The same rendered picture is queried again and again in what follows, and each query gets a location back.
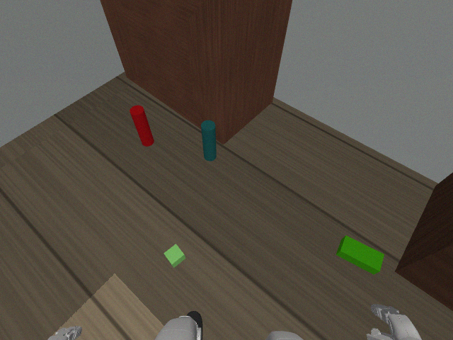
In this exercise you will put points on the left robot hand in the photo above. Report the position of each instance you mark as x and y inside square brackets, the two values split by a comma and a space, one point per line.
[70, 333]

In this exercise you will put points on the left robot foot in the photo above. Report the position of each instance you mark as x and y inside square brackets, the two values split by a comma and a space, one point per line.
[197, 317]

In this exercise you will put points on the right robot hand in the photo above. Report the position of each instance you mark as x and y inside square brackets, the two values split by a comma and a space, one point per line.
[399, 324]

